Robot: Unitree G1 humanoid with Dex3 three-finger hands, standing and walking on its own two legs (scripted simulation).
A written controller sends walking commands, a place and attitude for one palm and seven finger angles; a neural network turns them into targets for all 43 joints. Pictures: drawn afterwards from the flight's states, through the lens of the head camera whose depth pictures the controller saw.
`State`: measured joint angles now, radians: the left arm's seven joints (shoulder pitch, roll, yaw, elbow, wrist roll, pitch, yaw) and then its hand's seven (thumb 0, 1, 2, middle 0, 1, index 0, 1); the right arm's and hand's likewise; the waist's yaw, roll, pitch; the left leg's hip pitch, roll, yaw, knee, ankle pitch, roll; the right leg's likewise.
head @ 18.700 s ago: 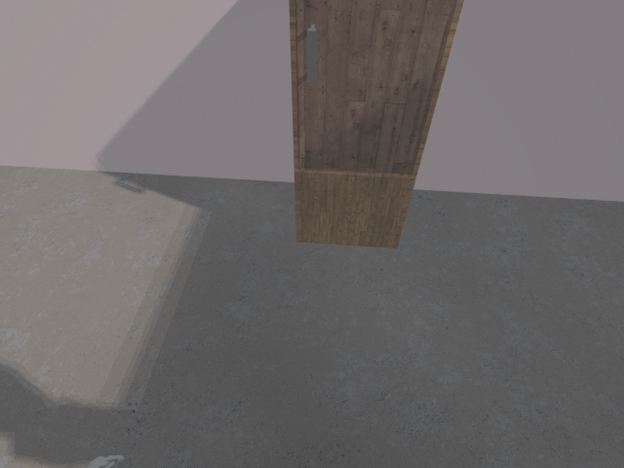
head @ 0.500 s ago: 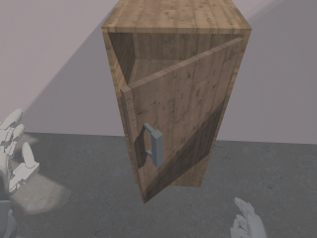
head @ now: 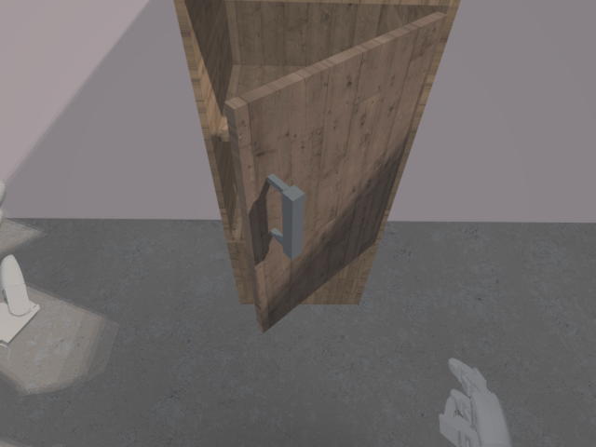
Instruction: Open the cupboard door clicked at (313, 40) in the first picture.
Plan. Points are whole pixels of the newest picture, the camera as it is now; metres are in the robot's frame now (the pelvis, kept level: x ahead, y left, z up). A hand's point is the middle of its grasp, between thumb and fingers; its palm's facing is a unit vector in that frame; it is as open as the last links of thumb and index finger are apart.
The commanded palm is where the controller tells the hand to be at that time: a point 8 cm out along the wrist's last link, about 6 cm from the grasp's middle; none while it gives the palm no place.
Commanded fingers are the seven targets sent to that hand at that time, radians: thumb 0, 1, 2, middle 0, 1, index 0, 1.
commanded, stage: step back with the hand held close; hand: left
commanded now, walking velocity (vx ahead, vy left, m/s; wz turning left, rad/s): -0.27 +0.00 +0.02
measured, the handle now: (284, 217) +0.41 +0.06 +0.07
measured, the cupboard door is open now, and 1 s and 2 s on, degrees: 41 41 41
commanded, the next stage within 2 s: stop stepping back and stand still in 0.70 s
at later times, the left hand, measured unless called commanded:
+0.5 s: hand out of the picture +0.11 +0.26 +0.17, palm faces +0.52 -0.71 -0.46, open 7.4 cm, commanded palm +0.04 +0.30 +0.19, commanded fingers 0.00 0.90 0.90 -0.20 -0.30 -0.20 -0.30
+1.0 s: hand out of the picture +0.04 +0.23 +0.17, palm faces +0.38 -0.79 -0.47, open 7.4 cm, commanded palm -0.04 +0.28 +0.19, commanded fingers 0.00 0.90 0.90 -0.20 -0.30 -0.20 -0.30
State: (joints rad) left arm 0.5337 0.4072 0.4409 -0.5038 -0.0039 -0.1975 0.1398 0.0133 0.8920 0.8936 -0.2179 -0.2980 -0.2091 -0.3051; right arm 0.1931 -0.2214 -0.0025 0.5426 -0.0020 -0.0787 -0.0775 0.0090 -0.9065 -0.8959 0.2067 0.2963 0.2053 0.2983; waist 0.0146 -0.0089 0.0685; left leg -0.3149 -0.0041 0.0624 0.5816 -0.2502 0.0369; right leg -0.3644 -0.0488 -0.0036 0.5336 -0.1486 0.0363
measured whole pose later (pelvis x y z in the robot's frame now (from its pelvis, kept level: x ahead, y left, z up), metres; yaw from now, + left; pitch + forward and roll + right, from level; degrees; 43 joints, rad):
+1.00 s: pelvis -0.18 -0.02 +0.00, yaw +0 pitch +3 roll -1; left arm 0.52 0.42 0.42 -0.54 -0.02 -0.20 0.15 0.01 0.89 0.89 -0.22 -0.30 -0.21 -0.30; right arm 0.19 -0.21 0.01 0.58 -0.01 -0.16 -0.07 0.01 -0.90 -0.90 0.21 0.30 0.21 0.30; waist -0.03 -0.03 0.00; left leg -0.27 0.02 0.05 0.52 -0.24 0.01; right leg -0.31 0.02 0.05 0.54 -0.29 0.02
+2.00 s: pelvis -0.25 -0.01 +0.01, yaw +0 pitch -2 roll +0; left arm 0.27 0.19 0.02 1.05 0.01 0.04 0.01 0.00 0.98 0.89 -0.21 -0.30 -0.20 -0.30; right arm 0.26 -0.18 0.01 1.02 -0.03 0.03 0.00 0.00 -0.91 -0.90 0.20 0.30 0.20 0.30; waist 0.02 -0.03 0.08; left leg -0.22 0.01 -0.01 0.49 -0.24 0.00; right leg -0.24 0.02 -0.12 0.44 -0.17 -0.06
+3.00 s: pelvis -0.22 +0.00 +0.02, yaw -1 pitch -2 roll +0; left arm 0.12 0.27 0.02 1.15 0.01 -0.02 0.01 0.00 0.91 0.89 -0.21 -0.30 -0.20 -0.30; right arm 0.15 -0.28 -0.01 1.14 -0.02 0.00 -0.01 0.00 -0.91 -0.90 0.20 0.30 0.20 0.30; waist -0.01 0.03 0.07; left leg -0.09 0.00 0.02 0.31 -0.20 0.00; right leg -0.15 0.02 -0.09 0.32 -0.16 -0.05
